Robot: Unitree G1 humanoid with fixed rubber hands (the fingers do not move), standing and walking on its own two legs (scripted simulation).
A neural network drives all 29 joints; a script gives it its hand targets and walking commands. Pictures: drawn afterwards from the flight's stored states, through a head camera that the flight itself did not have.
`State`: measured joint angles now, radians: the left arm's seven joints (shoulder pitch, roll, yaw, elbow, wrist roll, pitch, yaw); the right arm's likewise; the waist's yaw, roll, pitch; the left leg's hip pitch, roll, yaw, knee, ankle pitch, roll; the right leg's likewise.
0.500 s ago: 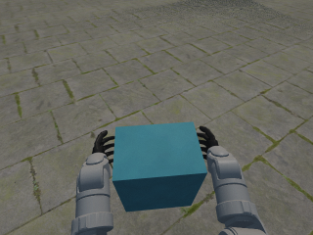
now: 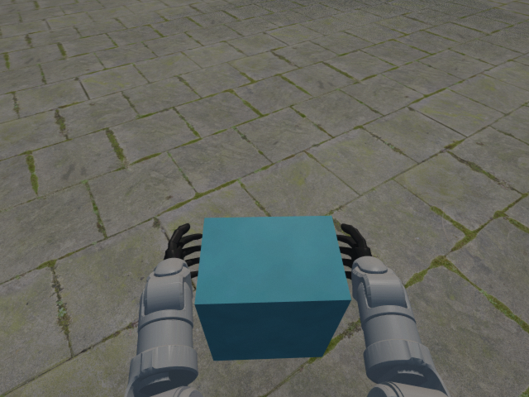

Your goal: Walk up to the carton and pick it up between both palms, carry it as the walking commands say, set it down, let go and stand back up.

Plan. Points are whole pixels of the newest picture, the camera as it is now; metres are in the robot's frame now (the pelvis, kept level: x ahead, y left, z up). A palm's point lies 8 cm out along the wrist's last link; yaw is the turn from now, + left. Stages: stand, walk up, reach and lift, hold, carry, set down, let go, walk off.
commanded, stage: set down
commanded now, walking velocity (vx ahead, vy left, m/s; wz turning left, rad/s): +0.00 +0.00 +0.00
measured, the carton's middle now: (268, 293) +0.29 +0.04 -0.05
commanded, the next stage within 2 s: none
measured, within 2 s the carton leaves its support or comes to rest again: neither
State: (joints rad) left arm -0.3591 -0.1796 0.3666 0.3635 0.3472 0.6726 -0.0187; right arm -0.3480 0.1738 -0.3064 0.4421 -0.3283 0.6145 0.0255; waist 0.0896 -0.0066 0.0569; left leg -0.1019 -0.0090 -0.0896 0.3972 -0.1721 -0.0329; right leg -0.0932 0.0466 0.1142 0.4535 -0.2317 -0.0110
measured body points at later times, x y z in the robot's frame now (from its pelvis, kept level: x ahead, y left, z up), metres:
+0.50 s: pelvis +0.00 +0.01 -0.02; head +0.09 +0.02 +0.42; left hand +0.31 +0.20 -0.07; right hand +0.34 -0.10 -0.07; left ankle +0.04 +0.14 -0.74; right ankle +0.02 -0.11 -0.74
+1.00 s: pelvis -0.03 +0.01 -0.09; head +0.14 +0.02 +0.33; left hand +0.34 +0.20 -0.15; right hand +0.37 -0.11 -0.15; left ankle +0.04 +0.14 -0.74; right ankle +0.02 -0.11 -0.74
